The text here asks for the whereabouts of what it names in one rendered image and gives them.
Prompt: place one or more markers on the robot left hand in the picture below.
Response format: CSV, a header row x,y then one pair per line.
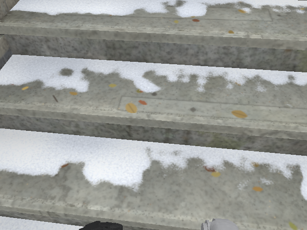
x,y
97,225

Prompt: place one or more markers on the right robot thigh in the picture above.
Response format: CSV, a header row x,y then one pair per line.
x,y
219,224

